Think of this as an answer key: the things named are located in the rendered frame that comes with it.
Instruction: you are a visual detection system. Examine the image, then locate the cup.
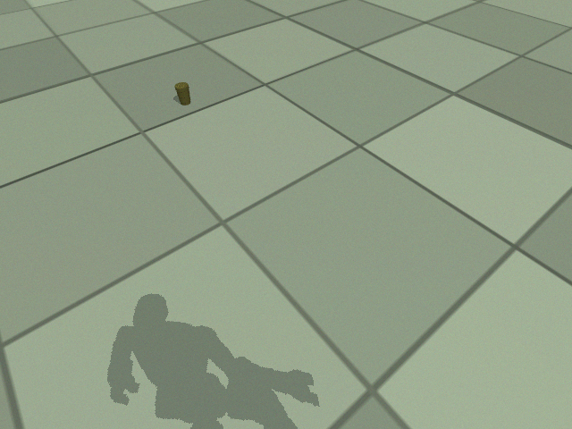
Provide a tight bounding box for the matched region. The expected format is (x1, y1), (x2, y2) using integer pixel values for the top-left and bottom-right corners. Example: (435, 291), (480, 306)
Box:
(175, 82), (190, 105)

